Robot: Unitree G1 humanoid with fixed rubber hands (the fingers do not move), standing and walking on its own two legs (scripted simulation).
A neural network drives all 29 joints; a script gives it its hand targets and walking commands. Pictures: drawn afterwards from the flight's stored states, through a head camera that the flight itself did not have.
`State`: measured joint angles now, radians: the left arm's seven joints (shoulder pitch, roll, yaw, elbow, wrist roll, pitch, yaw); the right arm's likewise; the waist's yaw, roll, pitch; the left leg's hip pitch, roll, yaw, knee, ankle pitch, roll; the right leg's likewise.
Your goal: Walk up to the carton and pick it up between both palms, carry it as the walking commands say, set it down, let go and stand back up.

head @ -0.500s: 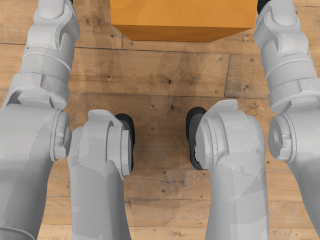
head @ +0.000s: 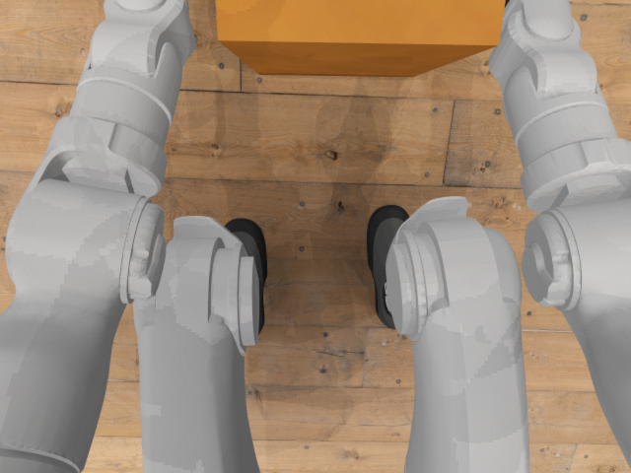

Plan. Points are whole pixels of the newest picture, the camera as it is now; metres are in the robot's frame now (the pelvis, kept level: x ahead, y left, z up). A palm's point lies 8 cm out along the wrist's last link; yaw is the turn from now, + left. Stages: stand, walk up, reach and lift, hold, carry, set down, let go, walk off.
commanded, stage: reach and lift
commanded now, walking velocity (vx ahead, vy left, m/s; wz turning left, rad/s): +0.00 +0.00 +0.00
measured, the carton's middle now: out of the picture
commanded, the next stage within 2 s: none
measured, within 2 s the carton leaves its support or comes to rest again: leaves its support in 0.78 s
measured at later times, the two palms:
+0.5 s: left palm out of the picture +0.56 +0.10 -0.17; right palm out of the picture +0.52 -0.21 -0.18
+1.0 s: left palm out of the picture +0.55 +0.11 -0.14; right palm out of the picture +0.50 -0.19 -0.16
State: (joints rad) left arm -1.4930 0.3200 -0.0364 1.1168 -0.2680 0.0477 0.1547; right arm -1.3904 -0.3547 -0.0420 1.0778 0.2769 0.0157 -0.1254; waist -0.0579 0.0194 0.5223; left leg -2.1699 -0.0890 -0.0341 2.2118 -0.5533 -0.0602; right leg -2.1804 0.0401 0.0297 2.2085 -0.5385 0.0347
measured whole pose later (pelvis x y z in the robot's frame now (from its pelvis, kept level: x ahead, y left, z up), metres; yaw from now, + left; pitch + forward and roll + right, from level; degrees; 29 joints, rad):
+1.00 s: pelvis +0.00 +0.00 +0.00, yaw -1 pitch +25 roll +0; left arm -1.46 0.21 0.18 0.97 -0.12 0.22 0.18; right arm -1.32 -0.33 -0.09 0.90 0.20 0.25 -0.16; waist -0.02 0.05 0.53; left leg -2.10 -0.12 -0.05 2.23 -0.57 -0.08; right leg -2.12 0.08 0.05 2.21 -0.54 0.06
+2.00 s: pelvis -0.02 +0.00 +0.09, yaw -2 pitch +23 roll +1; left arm -1.31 0.10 0.40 0.61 0.04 0.37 0.13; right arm -1.27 -0.22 -0.26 0.64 0.02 0.41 -0.12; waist -0.04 0.02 0.53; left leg -1.81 -0.13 -0.07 1.93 -0.51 -0.08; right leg -1.84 0.11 0.07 1.92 -0.48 0.06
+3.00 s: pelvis -0.02 +0.01 +0.20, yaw -2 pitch +15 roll +0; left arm -1.14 0.04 0.38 0.52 0.05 0.43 0.14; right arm -1.10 -0.16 -0.26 0.56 -0.01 0.46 -0.10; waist -0.03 0.02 0.52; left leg -1.39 -0.14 -0.09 1.59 -0.45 -0.05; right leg -1.40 0.11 0.10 1.57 -0.43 0.07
